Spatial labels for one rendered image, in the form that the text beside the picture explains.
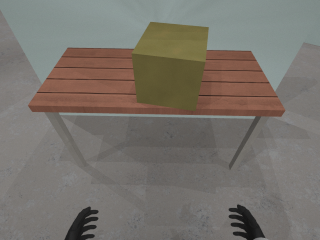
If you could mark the right robot hand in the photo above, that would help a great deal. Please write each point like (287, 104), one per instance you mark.
(250, 224)

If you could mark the left robot hand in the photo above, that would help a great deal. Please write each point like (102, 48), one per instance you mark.
(77, 228)

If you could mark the table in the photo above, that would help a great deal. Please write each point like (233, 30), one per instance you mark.
(101, 80)

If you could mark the carton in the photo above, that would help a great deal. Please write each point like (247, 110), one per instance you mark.
(168, 65)

